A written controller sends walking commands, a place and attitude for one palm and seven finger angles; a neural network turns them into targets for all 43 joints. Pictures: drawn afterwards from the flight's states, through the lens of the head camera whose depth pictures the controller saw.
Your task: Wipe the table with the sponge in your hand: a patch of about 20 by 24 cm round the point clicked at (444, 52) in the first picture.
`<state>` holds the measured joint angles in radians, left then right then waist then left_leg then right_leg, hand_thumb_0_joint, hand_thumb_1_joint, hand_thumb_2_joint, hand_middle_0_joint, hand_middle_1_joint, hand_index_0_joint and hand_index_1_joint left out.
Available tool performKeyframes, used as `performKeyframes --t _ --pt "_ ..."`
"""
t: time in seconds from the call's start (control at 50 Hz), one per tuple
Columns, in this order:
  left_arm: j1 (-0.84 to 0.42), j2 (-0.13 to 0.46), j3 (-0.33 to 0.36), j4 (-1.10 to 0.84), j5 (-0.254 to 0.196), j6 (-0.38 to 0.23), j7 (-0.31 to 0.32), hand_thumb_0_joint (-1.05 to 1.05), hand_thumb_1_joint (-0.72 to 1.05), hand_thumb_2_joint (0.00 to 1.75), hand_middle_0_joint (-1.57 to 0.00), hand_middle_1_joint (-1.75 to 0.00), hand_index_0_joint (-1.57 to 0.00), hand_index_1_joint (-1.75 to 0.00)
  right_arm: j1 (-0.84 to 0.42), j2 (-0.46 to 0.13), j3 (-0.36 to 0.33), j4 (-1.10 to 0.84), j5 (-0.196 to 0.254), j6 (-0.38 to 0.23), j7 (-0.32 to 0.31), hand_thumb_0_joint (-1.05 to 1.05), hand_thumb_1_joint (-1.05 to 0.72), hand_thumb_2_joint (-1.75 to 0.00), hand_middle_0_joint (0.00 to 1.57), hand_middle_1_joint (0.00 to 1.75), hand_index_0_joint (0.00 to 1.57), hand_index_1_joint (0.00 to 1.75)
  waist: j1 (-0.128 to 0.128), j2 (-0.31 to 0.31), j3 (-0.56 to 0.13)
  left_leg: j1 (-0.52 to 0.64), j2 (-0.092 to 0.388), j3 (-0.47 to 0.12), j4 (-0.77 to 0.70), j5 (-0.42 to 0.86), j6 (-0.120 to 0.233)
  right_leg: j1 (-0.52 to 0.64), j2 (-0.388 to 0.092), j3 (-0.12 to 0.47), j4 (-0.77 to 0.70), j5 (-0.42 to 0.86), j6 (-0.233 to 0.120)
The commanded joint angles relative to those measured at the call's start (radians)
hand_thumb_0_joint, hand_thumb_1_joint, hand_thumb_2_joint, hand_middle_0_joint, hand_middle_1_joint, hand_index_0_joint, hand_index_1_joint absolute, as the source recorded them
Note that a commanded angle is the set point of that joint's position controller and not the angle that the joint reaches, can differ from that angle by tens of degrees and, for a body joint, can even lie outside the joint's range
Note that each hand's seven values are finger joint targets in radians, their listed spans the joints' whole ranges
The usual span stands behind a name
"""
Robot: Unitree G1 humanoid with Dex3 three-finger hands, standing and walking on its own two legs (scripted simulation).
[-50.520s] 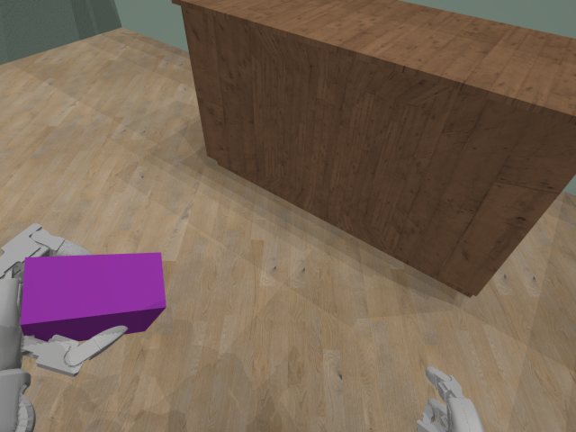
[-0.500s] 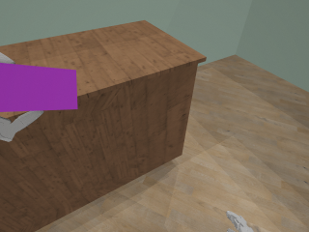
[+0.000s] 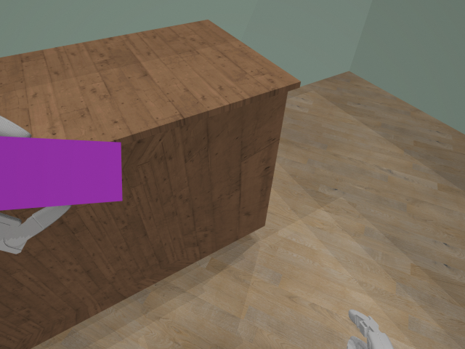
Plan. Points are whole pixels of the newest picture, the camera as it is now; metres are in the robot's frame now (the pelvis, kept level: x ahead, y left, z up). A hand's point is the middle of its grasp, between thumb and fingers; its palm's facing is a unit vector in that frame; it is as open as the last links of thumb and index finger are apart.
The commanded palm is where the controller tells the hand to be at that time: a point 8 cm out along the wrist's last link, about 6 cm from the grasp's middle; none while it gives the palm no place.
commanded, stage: stop stepping back and stand still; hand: left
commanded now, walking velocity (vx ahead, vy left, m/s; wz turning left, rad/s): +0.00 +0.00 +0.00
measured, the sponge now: (67, 173) +0.24 +0.19 +0.26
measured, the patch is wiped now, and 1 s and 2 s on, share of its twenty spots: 1.00 1.00 1.00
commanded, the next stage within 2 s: stand and wait in 0.50 s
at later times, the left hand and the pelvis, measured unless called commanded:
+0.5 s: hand (8, 154) +0.24 +0.23 +0.29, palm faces +0.47 -0.79 -0.38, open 10.2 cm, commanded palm +0.18 +0.29 +0.31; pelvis +0.02 +0.01 +0.01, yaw -1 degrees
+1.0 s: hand out of the picture +0.23 +0.24 +0.30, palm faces +0.49 -0.79 -0.36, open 10.2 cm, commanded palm +0.17 +0.29 +0.31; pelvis +0.01 +0.01 +0.01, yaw -1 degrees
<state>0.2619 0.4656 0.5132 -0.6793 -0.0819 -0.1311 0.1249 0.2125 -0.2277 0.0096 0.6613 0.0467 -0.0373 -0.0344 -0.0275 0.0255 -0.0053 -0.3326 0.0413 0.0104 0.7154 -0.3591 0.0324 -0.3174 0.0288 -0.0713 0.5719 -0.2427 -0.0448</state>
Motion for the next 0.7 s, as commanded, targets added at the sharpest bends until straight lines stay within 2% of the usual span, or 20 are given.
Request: performKeyframes --t 0.0,0.02,0.04,0.06,0.08,0.12,0.14,0.16,0.2,0.24,0.26,0.32,0.36,0.46,0.54,0.56,0.6,0.64,0.66,0.68 --pt "-0.155 0.244 0.153 -0.252 -0.004 -0.086 0.060 0.00 0.10 1.30 -1.20 -1.60 -1.20 -1.60 -0.149 -0.117 -0.045 -0.177 -0.019 -0.070 -0.028 0.00 -0.90 -0.90 0.20 0.30 0.20 0.30 0.021 0.171 -0.124 0.125 0.141 -0.197 -0.344 0.083 0.052 0.005 -0.077 0.119 -0.050 -0.030 0.022" --pt "-0.161 0.242 0.159 -0.207 0.000 -0.079 0.066 0.00 0.10 1.30 -1.20 -1.60 -1.20 -1.60 -0.133 -0.108 -0.044 -0.174 -0.007 -0.073 -0.028 0.00 -0.90 -0.90 0.20 0.30 0.20 0.30 0.025 0.140 -0.146 0.086 0.144 -0.189 -0.333 0.094 0.053 0.061 -0.049 0.096 -0.048 0.016 0.042" --pt "-0.190 0.229 0.142 -0.168 0.005 -0.070 0.065 0.00 0.10 1.30 -1.20 -1.60 -1.20 -1.60 -0.135 -0.100 -0.038 -0.172 -0.006 -0.074 -0.030 0.00 -0.90 -0.90 0.20 0.30 0.20 0.30 0.019 0.138 -0.123 0.049 0.121 -0.162 -0.331 0.095 0.039 0.091 -0.051 0.095 -0.069 0.041 0.044" --pt "-0.219 0.229 0.135 -0.153 0.006 -0.066 0.062 0.00 0.10 1.30 -1.20 -1.60 -1.20 -1.60 -0.139 -0.100 -0.040 -0.174 -0.006 -0.077 -0.033 0.00 -0.90 -0.90 0.20 0.30 0.20 0.30 0.018 0.124 -0.109 0.045 0.104 -0.142 -0.314 0.102 0.031 0.103 -0.062 0.118 -0.099 0.065 0.040" --pt "-0.221 0.217 0.124 -0.085 0.008 -0.061 0.060 0.00 0.10 1.30 -1.20 -1.60 -1.20 -1.60 -0.129 -0.101 -0.039 -0.167 -0.004 -0.078 -0.033 0.00 -0.90 -0.90 0.20 0.30 0.20 0.30 0.017 0.057 -0.090 0.036 0.086 -0.120 -0.283 0.114 0.021 0.113 -0.072 0.140 -0.140 0.097 0.036" --pt "-0.215 0.201 0.103 -0.051 0.005 -0.055 0.051 0.00 0.10 1.30 -1.20 -1.60 -1.20 -1.60 -0.128 -0.101 -0.043 -0.172 -0.002 -0.076 -0.027 0.00 -0.90 -0.90 0.20 0.30 0.20 0.30 0.012 0.003 -0.118 0.075 0.054 -0.076 -0.217 0.174 0.006 0.137 -0.117 0.196 -0.189 0.176 0.020" --pt "-0.208 0.195 0.093 -0.048 0.003 -0.054 0.047 0.00 0.10 1.30 -1.20 -1.60 -1.20 -1.60 -0.128 -0.099 -0.043 -0.174 -0.002 -0.073 -0.023 0.00 -0.90 -0.90 0.20 0.30 0.20 0.30 0.008 -0.017 -0.127 0.088 0.046 -0.067 -0.195 0.203 0.000 0.144 -0.137 0.205 -0.202 0.202 0.014" --pt "-0.190 0.181 0.080 -0.044 0.001 -0.049 0.041 0.00 0.10 1.30 -1.20 -1.60 -1.20 -1.60 -0.140 -0.099 -0.041 -0.181 -0.001 -0.074 -0.021 0.00 -0.90 -0.90 0.20 0.30 0.20 0.30 0.009 -0.003 -0.129 0.101 0.045 -0.066 -0.195 0.241 -0.003 0.149 -0.146 0.202 -0.198 0.236 0.011" --pt "-0.163 0.179 0.076 -0.110 0.000 -0.056 0.038 0.00 0.10 1.30 -1.20 -1.60 -1.20 -1.60 -0.144 -0.099 -0.040 -0.193 -0.004 -0.069 -0.015 0.00 -0.90 -0.90 0.20 0.30 0.20 0.30 0.013 0.014 -0.154 0.125 0.057 -0.067 -0.219 0.318 -0.002 0.174 -0.134 0.168 -0.173 0.293 0.016" --pt "-0.119 0.186 0.085 -0.154 -0.004 -0.060 0.036 0.00 0.10 1.30 -1.20 -1.60 -1.20 -1.60 -0.158 -0.095 -0.037 -0.207 -0.007 -0.066 -0.012 0.00 -0.90 -0.90 0.20 0.30 0.20 0.30 0.020 0.026 -0.160 0.125 0.067 -0.076 -0.244 0.347 0.002 0.181 -0.114 0.144 -0.161 0.292 0.027" --pt "-0.112 0.197 0.097 -0.187 -0.003 -0.064 0.037 0.00 0.10 1.30 -1.20 -1.60 -1.20 -1.60 -0.165 -0.098 -0.037 -0.212 -0.010 -0.065 -0.012 0.00 -0.90 -0.90 0.20 0.30 0.20 0.30 0.023 0.056 -0.161 0.130 0.073 -0.086 -0.262 0.379 0.003 0.184 -0.108 0.133 -0.148 0.300 0.026" --pt "-0.092 0.207 0.120 -0.223 -0.008 -0.075 0.043 0.00 0.10 1.30 -1.20 -1.60 -1.20 -1.60 -0.167 -0.091 -0.033 -0.211 -0.013 -0.061 -0.013 0.00 -0.90 -0.90 0.20 0.30 0.20 0.30 0.026 0.058 -0.172 0.134 0.082 -0.084 -0.277 0.398 0.002 0.191 -0.090 0.120 -0.142 0.300 0.033" --pt "-0.098 0.225 0.140 -0.225 -0.009 -0.076 0.047 0.00 0.10 1.30 -1.20 -1.60 -1.20 -1.60 -0.168 -0.094 -0.035 -0.212 -0.015 -0.059 -0.017 0.00 -0.90 -0.90 0.20 0.30 0.20 0.30 0.025 0.078 -0.173 0.138 0.081 -0.089 -0.286 0.389 0.000 0.192 -0.093 0.133 -0.148 0.293 0.029" --pt "-0.137 0.199 0.117 -0.154 -0.012 -0.070 0.048 0.00 0.10 1.30 -1.20 -1.60 -1.20 -1.60 -0.163 -0.098 -0.036 -0.202 -0.011 -0.054 -0.023 0.00 -0.90 -0.90 0.20 0.30 0.20 0.30 0.022 0.083 -0.165 0.147 0.078 -0.086 -0.299 0.350 -0.007 0.190 -0.086 0.127 -0.165 0.263 0.030" --pt "-0.155 0.178 0.088 -0.101 -0.009 -0.059 0.041 0.00 0.10 1.30 -1.20 -1.60 -1.20 -1.60 -0.164 -0.097 -0.032 -0.198 -0.010 -0.048 -0.025 0.00 -0.90 -0.90 0.20 0.30 0.20 0.30 0.022 0.028 -0.133 0.122 0.070 -0.079 -0.308 0.262 -0.005 0.176 -0.089 0.133 -0.201 0.215 0.034" --pt "-0.157 0.174 0.078 -0.114 -0.007 -0.058 0.039 0.00 0.10 1.30 -1.20 -1.60 -1.20 -1.60 -0.169 -0.100 -0.033 -0.202 -0.011 -0.050 -0.026 0.00 -0.90 -0.90 0.20 0.30 0.20 0.30 0.022 0.050 -0.133 0.123 0.066 -0.082 -0.310 0.259 -0.005 0.173 -0.094 0.135 -0.199 0.211 0.030" --pt "-0.149 0.165 0.067 -0.114 -0.006 -0.058 0.038 0.00 0.10 1.30 -1.20 -1.60 -1.20 -1.60 -0.170 -0.096 -0.030 -0.200 -0.011 -0.049 -0.025 0.00 -0.90 -0.90 0.20 0.30 0.20 0.30 0.023 0.028 -0.130 0.115 0.067 -0.078 -0.317 0.228 -0.005 0.170 -0.092 0.130 -0.205 0.188 0.034" --pt "-0.150 0.170 0.069 -0.144 -0.004 -0.062 0.041 0.00 0.10 1.30 -1.20 -1.60 -1.20 -1.60 -0.170 -0.097 -0.030 -0.201 -0.014 -0.050 -0.025 0.00 -0.90 -0.90 0.20 0.30 0.20 0.30 0.025 0.037 -0.132 0.103 0.063 -0.079 -0.321 0.200 -0.004 0.170 -0.094 0.136 -0.213 0.166 0.031" --pt "-0.153 0.184 0.080 -0.165 -0.002 -0.065 0.042 0.00 0.10 1.30 -1.20 -1.60 -1.20 -1.60 -0.175 -0.100 -0.031 -0.206 -0.016 -0.052 -0.026 0.00 -0.90 -0.90 0.20 0.30 0.20 0.30 0.025 0.064 -0.131 0.104 0.063 -0.086 -0.330 0.204 -0.004 0.167 -0.095 0.134 -0.208 0.161 0.029" --pt "-0.146 0.174 0.073 -0.162 -0.002 -0.067 0.043 0.00 0.10 1.30 -1.20 -1.60 -1.20 -1.60 -0.173 -0.093 -0.027 -0.201 -0.017 -0.053 -0.026 0.00 -0.90 -0.90 0.20 0.30 0.20 0.30 0.027 0.062 -0.128 0.096 0.067 -0.086 -0.339 0.192 -0.004 0.169 -0.090 0.127 -0.203 0.151 0.031"
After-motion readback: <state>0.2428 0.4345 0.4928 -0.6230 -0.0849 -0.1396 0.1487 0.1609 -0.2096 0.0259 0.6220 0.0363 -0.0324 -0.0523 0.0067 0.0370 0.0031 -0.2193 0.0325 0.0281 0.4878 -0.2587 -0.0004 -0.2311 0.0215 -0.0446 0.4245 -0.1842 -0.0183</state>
